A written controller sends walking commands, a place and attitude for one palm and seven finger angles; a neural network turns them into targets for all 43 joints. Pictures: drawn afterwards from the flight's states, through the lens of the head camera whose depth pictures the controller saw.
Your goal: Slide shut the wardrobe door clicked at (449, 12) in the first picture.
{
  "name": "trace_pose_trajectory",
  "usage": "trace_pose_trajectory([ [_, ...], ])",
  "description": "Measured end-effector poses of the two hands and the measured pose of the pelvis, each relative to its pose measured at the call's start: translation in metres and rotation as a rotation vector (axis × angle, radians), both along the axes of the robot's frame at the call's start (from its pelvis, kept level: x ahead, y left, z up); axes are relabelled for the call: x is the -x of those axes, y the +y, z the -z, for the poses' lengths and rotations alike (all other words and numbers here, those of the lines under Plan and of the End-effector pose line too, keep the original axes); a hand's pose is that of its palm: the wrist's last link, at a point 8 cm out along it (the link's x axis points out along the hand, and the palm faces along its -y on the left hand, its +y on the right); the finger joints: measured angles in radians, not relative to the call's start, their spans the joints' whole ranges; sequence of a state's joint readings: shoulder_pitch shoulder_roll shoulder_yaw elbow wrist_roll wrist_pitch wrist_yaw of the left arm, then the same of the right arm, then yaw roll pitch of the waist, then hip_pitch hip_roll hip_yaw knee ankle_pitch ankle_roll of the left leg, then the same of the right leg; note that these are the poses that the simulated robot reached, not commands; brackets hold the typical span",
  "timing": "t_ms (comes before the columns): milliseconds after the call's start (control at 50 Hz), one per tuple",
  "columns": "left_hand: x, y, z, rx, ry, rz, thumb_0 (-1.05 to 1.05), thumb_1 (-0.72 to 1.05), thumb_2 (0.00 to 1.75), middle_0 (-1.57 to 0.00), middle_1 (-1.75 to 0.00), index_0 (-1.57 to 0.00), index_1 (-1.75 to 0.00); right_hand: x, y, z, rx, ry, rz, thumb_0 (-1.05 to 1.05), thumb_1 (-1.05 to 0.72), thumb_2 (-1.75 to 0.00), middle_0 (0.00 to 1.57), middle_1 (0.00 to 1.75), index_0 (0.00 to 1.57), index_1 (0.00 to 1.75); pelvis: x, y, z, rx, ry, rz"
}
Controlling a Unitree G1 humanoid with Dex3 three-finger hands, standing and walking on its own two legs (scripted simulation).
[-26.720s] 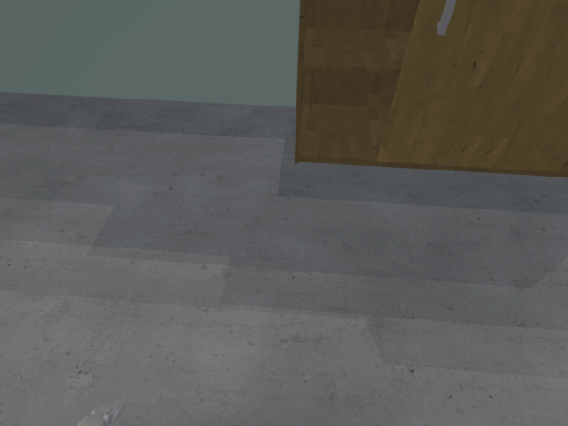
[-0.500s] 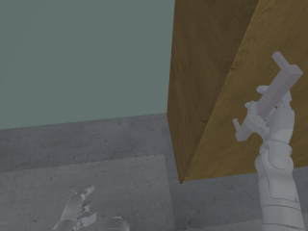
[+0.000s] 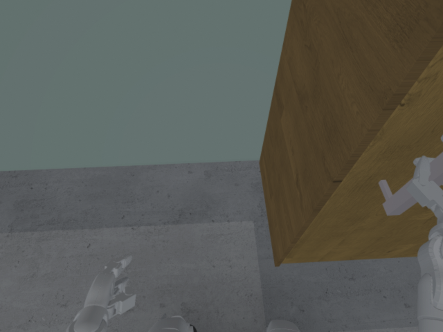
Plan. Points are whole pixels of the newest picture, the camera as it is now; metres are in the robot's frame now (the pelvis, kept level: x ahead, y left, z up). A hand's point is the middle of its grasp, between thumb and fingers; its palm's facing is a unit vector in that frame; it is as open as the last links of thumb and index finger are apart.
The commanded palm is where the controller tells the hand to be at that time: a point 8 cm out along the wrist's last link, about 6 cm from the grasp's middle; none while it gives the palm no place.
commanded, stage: stop walking and hold the door there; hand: right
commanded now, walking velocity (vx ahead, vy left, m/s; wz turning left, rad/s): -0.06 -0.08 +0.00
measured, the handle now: (428, 161) +0.36 -0.33 +0.11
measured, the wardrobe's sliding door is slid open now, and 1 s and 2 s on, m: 0.00 0.00 0.00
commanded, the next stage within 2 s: none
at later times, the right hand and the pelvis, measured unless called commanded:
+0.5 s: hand (424, 182) +0.31 -0.31 +0.11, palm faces +0.51 +0.82 -0.25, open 6.5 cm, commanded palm +0.27 -0.31 +0.12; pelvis -0.01 -0.01 +0.02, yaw +5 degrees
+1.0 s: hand (425, 182) +0.31 -0.31 +0.11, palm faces +0.47 +0.85 -0.25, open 6.2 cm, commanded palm +0.27 -0.31 +0.12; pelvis -0.01 -0.04 +0.02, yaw +7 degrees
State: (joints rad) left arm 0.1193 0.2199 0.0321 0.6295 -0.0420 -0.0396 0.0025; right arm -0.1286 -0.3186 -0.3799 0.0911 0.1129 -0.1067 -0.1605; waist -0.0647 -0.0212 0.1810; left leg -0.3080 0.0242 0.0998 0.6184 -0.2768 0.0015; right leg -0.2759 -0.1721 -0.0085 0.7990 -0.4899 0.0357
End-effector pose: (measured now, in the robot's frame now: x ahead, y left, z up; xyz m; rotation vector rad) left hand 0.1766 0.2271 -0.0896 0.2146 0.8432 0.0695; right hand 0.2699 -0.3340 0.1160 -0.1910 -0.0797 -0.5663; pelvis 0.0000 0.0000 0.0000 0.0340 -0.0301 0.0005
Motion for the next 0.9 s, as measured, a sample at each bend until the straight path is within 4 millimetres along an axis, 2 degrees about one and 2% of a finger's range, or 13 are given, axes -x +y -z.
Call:
trace_pose_trajectory([
  [80,0.009,0.001,-0.007,-0.043,-0.021,-0.062,0.01,0.9,0.9,-0.2,-0.3,-0.2,-0.3,-0.001,-0.011,-0.003,0.109,0.045,-0.087,-0.09,-0.59,-0.8,0.42,1.35,0.21,1.4,0.005,-0.01,0.001,0.01,0.004,-0.044],
  [180,0.024,-0.011,-0.018,0.0,-0.044,-0.077,0.01,0.9,0.9,-0.2,-0.3,-0.2,-0.3,0.0,-0.007,-0.006,0.05,0.087,-0.039,-0.07,-0.61,-0.79,0.43,1.37,0.27,1.4,0.004,-0.012,-0.013,-0.005,-0.011,-0.069],
  [260,0.034,-0.014,-0.017,0.034,-0.049,-0.062,0.01,0.9,0.9,-0.2,-0.3,-0.2,-0.3,0.001,-0.004,-0.007,0.022,0.108,0.003,-0.07,-0.61,-0.79,0.4,1.35,0.26,1.4,0.002,-0.006,-0.015,0.002,-0.013,-0.075],
  [320,0.038,-0.007,-0.01,0.037,-0.05,-0.061,0.01,0.9,0.9,-0.2,-0.3,-0.21,-0.3,0.001,-0.003,-0.007,0.041,0.116,0.025,-0.08,-0.6,-0.79,0.4,1.34,0.23,1.4,0.002,0.0,-0.01,0.015,-0.015,-0.085],
  [400,0.045,0.007,-0.008,0.003,-0.038,-0.11,0.01,0.9,0.9,-0.21,-0.3,-0.21,-0.3,0.001,-0.003,-0.008,0.039,0.124,0.027,-0.08,-0.6,-0.78,0.4,1.32,0.24,1.4,0.006,-0.004,-0.011,0.011,0.004,-0.077],
  [560,0.064,0.02,-0.024,-0.087,-0.046,-0.184,0.01,0.9,0.9,-0.2,-0.3,-0.2,-0.3,0.001,-0.006,-0.008,0.037,0.12,-0.022,-0.08,-0.62,-0.75,0.39,1.35,0.3,1.4,0.011,-0.019,-0.016,0.037,0.004,-0.106],
  [700,0.07,0.006,-0.027,-0.073,-0.069,-0.196,0.01,0.9,0.9,-0.2,-0.3,-0.2,-0.3,0.001,-0.007,-0.008,0.032,0.116,-0.039,-0.07,-0.63,-0.74,0.38,1.36,0.31,1.4,0.014,-0.029,-0.017,0.041,0.001,-0.122],
  [900,0.069,-0.021,-0.014,-0.026,-0.029,-0.168,0.01,0.9,0.9,-0.2,-0.3,-0.21,-0.3,0.001,-0.008,-0.007,0.034,0.113,-0.049,-0.07,-0.63,-0.73,0.38,1.37,0.31,1.4,0.01,-0.038,-0.017,0.042,0.01,-0.125],
])
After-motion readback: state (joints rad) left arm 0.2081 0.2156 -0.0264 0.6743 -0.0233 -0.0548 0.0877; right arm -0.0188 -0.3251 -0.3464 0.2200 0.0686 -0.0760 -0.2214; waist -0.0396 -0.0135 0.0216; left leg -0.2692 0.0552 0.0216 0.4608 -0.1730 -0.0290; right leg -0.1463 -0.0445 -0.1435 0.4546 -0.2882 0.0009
